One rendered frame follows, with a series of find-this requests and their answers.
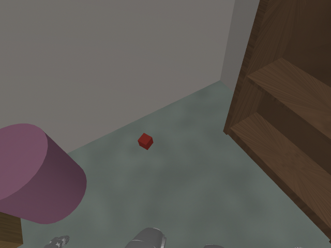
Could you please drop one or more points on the bookshelf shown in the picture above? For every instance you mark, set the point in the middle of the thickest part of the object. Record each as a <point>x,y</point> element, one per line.
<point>280,113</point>

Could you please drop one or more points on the cube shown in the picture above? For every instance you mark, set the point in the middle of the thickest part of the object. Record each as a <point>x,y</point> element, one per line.
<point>145,141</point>

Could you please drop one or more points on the left robot hand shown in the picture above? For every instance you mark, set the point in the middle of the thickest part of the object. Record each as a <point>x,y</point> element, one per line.
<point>58,242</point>

